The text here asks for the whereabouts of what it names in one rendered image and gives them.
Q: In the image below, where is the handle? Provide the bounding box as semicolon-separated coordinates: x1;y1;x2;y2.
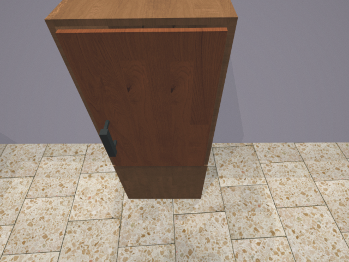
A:
99;120;117;157

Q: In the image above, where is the cupboard door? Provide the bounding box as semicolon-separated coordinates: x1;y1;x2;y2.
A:
55;27;228;166

